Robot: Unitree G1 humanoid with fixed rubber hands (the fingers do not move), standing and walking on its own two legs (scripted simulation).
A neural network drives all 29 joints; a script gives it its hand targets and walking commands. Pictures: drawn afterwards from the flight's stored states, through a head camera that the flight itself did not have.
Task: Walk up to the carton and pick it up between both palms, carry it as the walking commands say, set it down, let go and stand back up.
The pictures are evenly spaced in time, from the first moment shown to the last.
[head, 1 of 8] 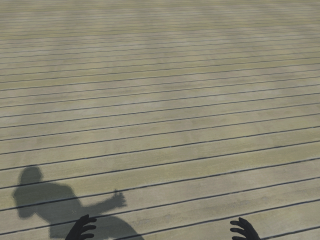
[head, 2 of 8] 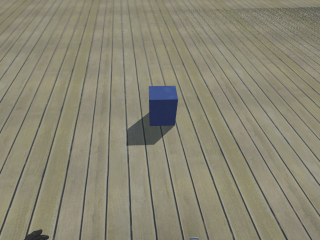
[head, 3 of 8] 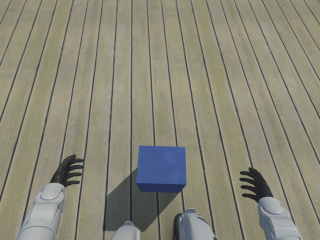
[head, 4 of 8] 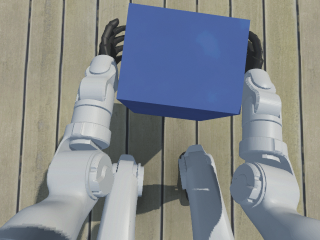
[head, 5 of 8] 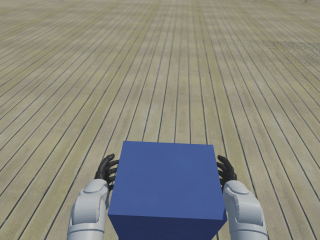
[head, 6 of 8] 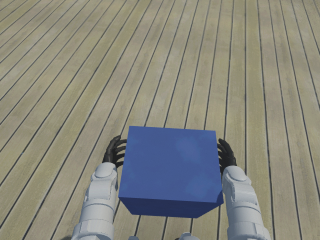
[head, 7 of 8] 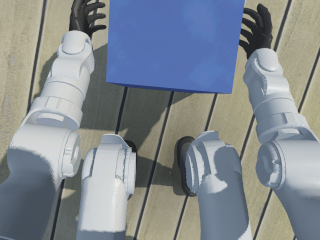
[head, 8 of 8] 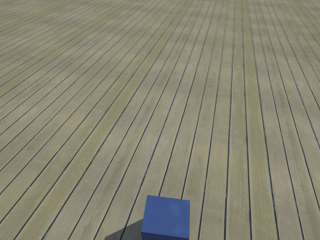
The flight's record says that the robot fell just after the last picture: no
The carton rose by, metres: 0.67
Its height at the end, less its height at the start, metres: +0.00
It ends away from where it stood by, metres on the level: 0.08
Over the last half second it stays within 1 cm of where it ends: yes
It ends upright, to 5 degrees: yes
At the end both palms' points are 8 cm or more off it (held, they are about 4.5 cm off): yes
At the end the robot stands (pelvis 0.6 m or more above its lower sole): yes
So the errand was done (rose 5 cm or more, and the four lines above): yes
